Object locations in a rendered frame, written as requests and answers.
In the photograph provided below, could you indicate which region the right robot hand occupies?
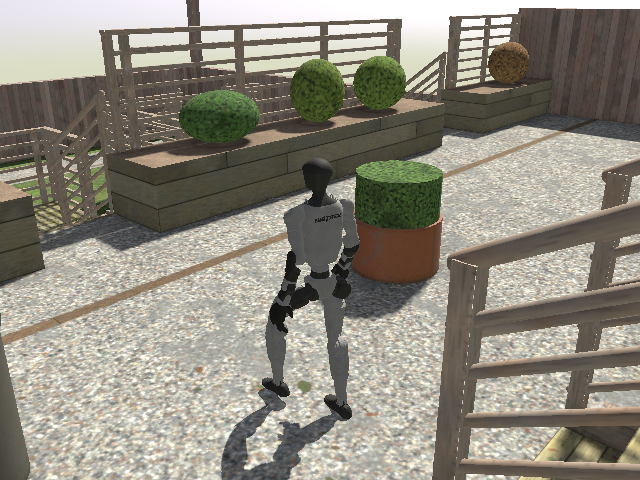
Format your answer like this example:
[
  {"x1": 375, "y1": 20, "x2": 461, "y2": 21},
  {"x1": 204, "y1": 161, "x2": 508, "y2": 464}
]
[{"x1": 331, "y1": 263, "x2": 349, "y2": 279}]

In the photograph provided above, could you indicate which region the left robot hand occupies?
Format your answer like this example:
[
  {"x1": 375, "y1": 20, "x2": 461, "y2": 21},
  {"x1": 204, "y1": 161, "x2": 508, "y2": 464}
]
[{"x1": 269, "y1": 302, "x2": 293, "y2": 333}]

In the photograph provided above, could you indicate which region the right robot upper arm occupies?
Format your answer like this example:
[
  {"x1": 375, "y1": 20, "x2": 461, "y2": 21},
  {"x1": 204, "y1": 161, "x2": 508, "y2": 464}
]
[{"x1": 335, "y1": 197, "x2": 360, "y2": 248}]

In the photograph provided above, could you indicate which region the left robot foot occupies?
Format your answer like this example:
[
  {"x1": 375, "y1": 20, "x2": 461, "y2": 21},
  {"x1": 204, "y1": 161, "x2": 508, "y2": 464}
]
[{"x1": 262, "y1": 377, "x2": 290, "y2": 397}]

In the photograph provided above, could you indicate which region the robot left forearm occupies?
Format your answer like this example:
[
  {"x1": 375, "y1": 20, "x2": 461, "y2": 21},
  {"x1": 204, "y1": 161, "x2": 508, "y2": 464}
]
[{"x1": 276, "y1": 251, "x2": 301, "y2": 306}]

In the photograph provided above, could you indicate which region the left robot shin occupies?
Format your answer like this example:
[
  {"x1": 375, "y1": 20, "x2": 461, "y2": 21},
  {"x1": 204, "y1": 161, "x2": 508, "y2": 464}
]
[{"x1": 265, "y1": 324, "x2": 286, "y2": 386}]

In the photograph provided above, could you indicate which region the left robot upper arm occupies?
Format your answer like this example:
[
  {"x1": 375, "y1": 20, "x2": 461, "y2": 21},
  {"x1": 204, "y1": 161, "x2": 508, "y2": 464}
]
[{"x1": 283, "y1": 205, "x2": 307, "y2": 266}]

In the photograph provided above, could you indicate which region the robot right forearm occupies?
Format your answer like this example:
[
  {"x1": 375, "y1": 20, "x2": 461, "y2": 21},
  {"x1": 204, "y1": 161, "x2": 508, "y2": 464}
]
[{"x1": 338, "y1": 239, "x2": 360, "y2": 270}]

